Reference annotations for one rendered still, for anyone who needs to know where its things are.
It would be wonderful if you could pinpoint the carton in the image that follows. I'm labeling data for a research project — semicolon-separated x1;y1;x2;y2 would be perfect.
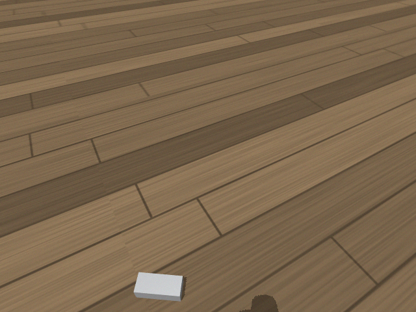
134;272;183;302

